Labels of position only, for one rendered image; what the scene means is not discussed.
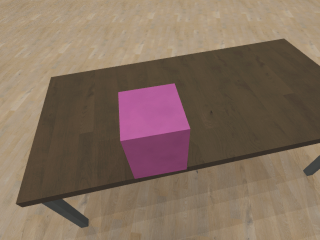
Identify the table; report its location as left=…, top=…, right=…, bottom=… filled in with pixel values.
left=16, top=38, right=320, bottom=228

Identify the carton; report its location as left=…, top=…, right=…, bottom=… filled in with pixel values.
left=118, top=83, right=191, bottom=179

